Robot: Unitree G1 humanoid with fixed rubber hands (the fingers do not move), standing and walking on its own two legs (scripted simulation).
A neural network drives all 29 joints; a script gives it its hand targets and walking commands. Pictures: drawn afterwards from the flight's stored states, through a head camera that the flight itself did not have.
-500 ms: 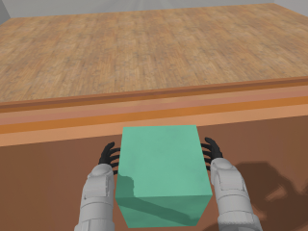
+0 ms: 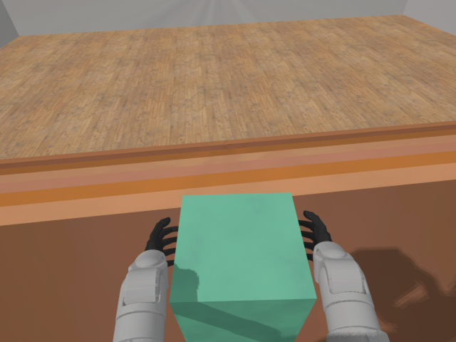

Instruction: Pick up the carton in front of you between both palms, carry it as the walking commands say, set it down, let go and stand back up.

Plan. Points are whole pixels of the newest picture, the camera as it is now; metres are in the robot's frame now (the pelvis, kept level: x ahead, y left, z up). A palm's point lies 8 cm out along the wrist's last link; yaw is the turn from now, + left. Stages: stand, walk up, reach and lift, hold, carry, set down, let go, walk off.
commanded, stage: reach and lift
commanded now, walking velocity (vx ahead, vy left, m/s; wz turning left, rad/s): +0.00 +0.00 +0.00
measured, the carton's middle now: (238, 273) +0.29 +0.00 -0.04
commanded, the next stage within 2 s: hold in 0.08 s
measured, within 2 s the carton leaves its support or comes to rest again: neither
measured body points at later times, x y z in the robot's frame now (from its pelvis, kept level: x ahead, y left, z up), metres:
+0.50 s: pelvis -0.01 +0.00 +0.00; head -0.06 +0.00 +0.45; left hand +0.29 +0.15 +0.04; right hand +0.29 -0.15 +0.04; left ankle +0.00 +0.13 -0.75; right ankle +0.01 -0.13 -0.75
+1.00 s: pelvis +0.08 +0.01 -0.02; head +0.04 +0.00 +0.42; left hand +0.37 +0.16 +0.06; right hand +0.37 -0.14 +0.06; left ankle +0.00 +0.14 -0.75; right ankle +0.02 -0.12 -0.75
